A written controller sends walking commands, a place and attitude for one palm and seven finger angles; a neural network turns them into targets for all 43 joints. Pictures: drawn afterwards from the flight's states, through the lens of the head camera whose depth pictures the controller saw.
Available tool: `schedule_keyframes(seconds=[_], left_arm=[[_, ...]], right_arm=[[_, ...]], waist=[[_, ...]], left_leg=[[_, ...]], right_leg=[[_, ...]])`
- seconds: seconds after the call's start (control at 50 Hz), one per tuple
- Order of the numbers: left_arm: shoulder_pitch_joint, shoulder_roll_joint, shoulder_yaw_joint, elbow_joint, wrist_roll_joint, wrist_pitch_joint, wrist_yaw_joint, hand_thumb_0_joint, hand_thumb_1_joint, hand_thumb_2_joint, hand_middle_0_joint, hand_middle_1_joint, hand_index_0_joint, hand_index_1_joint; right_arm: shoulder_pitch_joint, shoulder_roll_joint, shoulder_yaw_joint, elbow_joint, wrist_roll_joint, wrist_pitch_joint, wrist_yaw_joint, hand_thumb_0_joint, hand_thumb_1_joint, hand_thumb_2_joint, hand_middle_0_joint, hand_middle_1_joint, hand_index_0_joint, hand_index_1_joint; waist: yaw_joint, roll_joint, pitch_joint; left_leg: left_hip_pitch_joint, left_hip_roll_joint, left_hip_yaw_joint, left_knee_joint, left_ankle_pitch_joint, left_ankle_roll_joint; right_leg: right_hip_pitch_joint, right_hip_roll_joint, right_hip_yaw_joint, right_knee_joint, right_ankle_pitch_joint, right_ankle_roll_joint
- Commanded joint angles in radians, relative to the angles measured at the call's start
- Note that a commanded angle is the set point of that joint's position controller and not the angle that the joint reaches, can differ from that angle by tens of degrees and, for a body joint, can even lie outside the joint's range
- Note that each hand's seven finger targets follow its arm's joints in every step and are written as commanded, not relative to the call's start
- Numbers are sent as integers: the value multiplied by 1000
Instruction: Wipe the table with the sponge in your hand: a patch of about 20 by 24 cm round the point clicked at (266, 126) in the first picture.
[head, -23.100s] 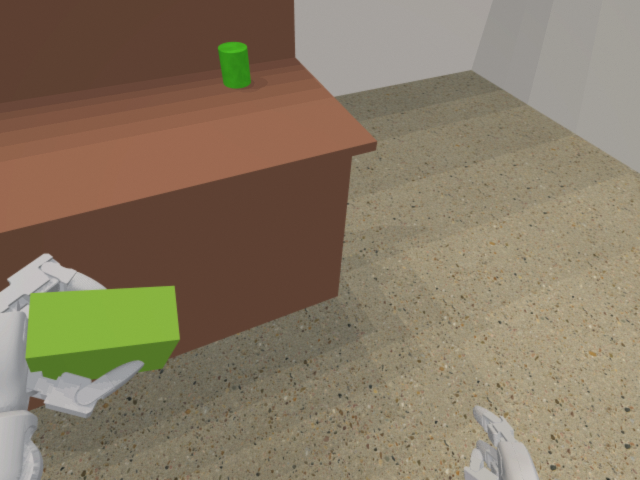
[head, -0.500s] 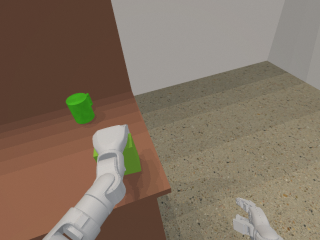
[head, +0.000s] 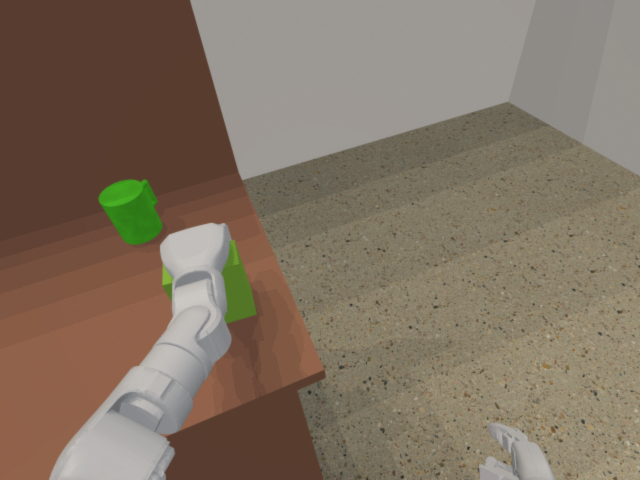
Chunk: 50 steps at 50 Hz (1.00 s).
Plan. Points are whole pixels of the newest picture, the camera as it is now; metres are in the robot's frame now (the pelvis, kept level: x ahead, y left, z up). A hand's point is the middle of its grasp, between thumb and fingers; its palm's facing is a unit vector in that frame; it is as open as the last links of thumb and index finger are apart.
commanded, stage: wipe forward along the third lane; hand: left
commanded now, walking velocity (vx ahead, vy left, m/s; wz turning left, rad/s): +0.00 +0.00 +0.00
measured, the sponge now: (215, 295) +0.37 +0.19 +0.02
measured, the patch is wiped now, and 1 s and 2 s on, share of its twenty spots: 0.85 0.90 0.90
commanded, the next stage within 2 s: wipe back along the third lane in 0.78 s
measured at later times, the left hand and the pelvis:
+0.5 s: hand (205, 252) +0.42 +0.21 +0.06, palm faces -0.06 -0.04 -1.00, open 9.8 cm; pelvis +0.01 +0.01 +0.00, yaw +0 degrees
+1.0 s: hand (195, 236) +0.46 +0.24 +0.06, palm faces -0.07 -0.02 -1.00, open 9.8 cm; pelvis +0.02 +0.04 +0.00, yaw +0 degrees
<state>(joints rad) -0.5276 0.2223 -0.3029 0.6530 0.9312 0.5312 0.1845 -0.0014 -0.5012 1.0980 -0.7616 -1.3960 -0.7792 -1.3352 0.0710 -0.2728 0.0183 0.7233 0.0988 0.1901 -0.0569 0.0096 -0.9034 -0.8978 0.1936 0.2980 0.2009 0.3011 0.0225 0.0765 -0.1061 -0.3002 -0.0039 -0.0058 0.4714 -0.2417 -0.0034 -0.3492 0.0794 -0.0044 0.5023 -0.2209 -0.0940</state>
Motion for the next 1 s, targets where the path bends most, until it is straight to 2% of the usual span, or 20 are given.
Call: schedule_keyframes(seconds=[0.0, 0.18, 0.22, 0.24, 0.28, 0.32, 0.36, 0.38, 0.44, 0.5, 0.54, 0.58, 0.66, 0.68, 0.7, 0.78, 0.84, 0.88, 0.94, 0.98], left_arm=[[-238, 123, 53, -30, 5, -17, 20, 0, 100, 1300, -1200, -1600, -1200, -1600], [-366, 138, 61, 46, 17, -43, 34, 0, 100, 1300, -1200, -1600, -1200, -1600], [-390, 137, 55, 84, 18, -47, 39, 0, 100, 1300, -1200, -1600, -1200, -1600], [-405, 157, 69, 104, 23, -50, 39, 0, 100, 1300, -1200, -1600, -1200, -1600], [-425, 156, 73, 103, 24, -58, 40, 0, 100, 1300, -1200, -1600, -1200, -1600], [-447, 177, 81, 146, 30, -64, 46, 0, 100, 1300, -1200, -1600, -1200, -1600], [-422, 198, 105, 167, 32, -68, 51, 0, 100, 1300, -1200, -1600, -1200, -1600], [-439, 175, 94, 147, 24, -73, 50, 0, 100, 1300, -1200, -1600, -1200, -1600], [-410, 218, 127, 182, 23, -74, 57, 0, 100, 1300, -1200, -1600, -1200, -1600], [-482, 206, 99, 194, 32, -79, 53, 0, 100, 1300, -1200, -1600, -1200, -1600], [-472, 260, 136, 221, 41, -79, 54, 0, 100, 1300, -1200, -1600, -1200, -1600], [-517, 220, 109, 211, 37, -88, 52, 0, 100, 1300, -1200, -1600, -1200, -1600], [-502, 269, 147, 259, 37, -98, 60, 0, 100, 1300, -1200, -1600, -1200, -1600], [-526, 236, 128, 242, 34, -104, 58, 0, 100, 1300, -1200, -1600, -1200, -1600], [-502, 263, 149, 268, 40, -105, 62, 0, 100, 1300, -1200, -1600, -1200, -1600], [-591, 202, 103, 269, 40, -113, 66, 0, 100, 1300, -1200, -1600, -1200, -1600], [-627, 241, 123, 324, 50, -110, 80, 0, 100, 1300, -1200, -1600, -1200, -1600], [-646, 171, 84, 323, 44, -114, 82, 0, 100, 1300, -1200, -1600, -1200, -1600], [-589, 153, 93, 339, 34, -119, 89, 0, 100, 1300, -1200, -1600, -1200, -1600], [-548, 74, 64, 310, 14, -124, 91, 0, 100, 1300, -1200, -1600, -1200, -1600]], right_arm=[[-167, -95, -30, -158, 1, -43, 0, 0, -900, -900, 200, 300, 200, 300], [-129, -96, -33, -127, -1, -45, -2, 0, -900, -900, 200, 300, 200, 300], [-120, -96, -30, -120, -3, -46, -6, 0, -900, -900, 200, 300, 200, 300], [-114, -99, -29, -113, -4, -46, -5, 0, -900, -900, 200, 300, 200, 300], [-111, -96, -33, -117, -5, -44, -5, 0, -900, -900, 200, 300, 200, 300], [-94, -99, -30, -106, -8, -44, -7, 0, -900, -900, 200, 300, 200, 300], [-82, -102, -31, -102, -10, -42, -4, 0, -900, -900, 200, 300, 200, 300], [-88, -99, -34, -109, -10, -42, -2, 0, -900, -900, 200, 300, 200, 300], [-73, -106, -33, -104, -13, -39, 0, 0, -900, -900, 200, 300, 200, 300], [-60, -108, -33, -101, -9, -39, 2, 0, -900, -900, 200, 300, 200, 300], [-49, -114, -32, -95, -12, -39, 1, 0, -900, -900, 200, 300, 200, 300], [-43, -109, -38, -95, -10, -41, 3, 0, -900, -900, 200, 300, 200, 300], [-13, -119, -39, -82, -16, -43, 5, 0, -900, -900, 200, 300, 200, 300], [-17, -115, -43, -86, -16, -44, 7, 0, -900, -900, 200, 300, 200, 300], [-1, -121, -44, -79, -17, -44, 10, 0, -900, -900, 200, 300, 200, 300], [2, -116, -48, -71, -15, -47, 15, 0, -900, -900, 200, 300, 200, 300], [24, -123, -45, -55, -18, -52, 13, 0, -900, -900, 200, 300, 200, 300], [28, -115, -52, -51, -19, -58, 17, 0, -900, -900, 200, 300, 200, 300], [37, -113, -54, -54, -23, -59, 27, 0, -900, -900, 200, 300, 200, 300], [22, -102, -62, -64, -25, -59, 37, 0, -900, -900, 200, 300, 200, 300]], waist=[[3, -208, -153], [-16, -189, -188], [-21, -193, -168], [-23, -191, -157], [-21, -176, -204], [-29, -182, -192], [-18, -188, -224], [-21, -178, -249], [-18, -200, -229], [-41, -179, -199], [-31, -169, -214], [-45, -155, -234], [-36, -162, -264], [-45, -148, -277], [-39, -160, -269], [-68, -130, -242], [-75, -139, -233], [-82, -129, -252], [-59, -133, -293], [-52, -136, -314]], left_leg=[[-75, -37, 17, -41, 12, 48], [-71, -33, 16, -38, 38, 48], [-76, -32, 19, -37, 23, 49], [-80, -31, 16, -36, 24, 49], [-74, -32, 15, -37, 49, 48], [-81, -30, 18, -30, 50, 51], [-86, -30, 17, -28, 75, 49], [-76, -30, 20, -27, 97, 49], [-97, -30, 23, -25, 95, 51], [-97, -28, 19, -32, 80, 52], [-101, -31, 18, -30, 86, 51], [-89, -28, 19, -28, 103, 52], [-93, -25, 19, -20, 125, 51], [-80, -23, 20, -20, 146, 52], [-88, -23, 16, -18, 144, 52], [-75, -17, 11, -20, 136, 50], [-83, -13, 4, -20, 113, 50], [-62, -8, 3, -19, 129, 49], [-45, -5, 0, -13, 165, 45], [-23, -4, 3, -8, 203, 43]], right_leg=[[191, -83, 128, -119, 90, 56], [182, -83, 105, -104, 141, 55], [165, -85, 101, -110, 118, 59], [157, -84, 102, -108, 128, 57], [182, -85, 97, -99, 155, 55], [176, -87, 99, -98, 170, 58], [201, -87, 98, -86, 221, 56], [214, -86, 93, -81, 255, 56], [222, -88, 101, -85, 276, 60], [186, -86, 87, -90, 233, 60], [192, -85, 90, -88, 238, 56], [189, -85, 81, -85, 257, 56], [200, -83, 75, -72, 293, 54], [201, -83, 71, -70, 318, 52], [198, -80, 67, -67, 312, 52], [134, -76, 51, -71, 272, 50], [98, -70, 41, -72, 212, 49], [85, -67, 32, -68, 209, 47], [106, -62, 27, -55, 245, 41], [122, -60, 20, -50, 288, 40]])
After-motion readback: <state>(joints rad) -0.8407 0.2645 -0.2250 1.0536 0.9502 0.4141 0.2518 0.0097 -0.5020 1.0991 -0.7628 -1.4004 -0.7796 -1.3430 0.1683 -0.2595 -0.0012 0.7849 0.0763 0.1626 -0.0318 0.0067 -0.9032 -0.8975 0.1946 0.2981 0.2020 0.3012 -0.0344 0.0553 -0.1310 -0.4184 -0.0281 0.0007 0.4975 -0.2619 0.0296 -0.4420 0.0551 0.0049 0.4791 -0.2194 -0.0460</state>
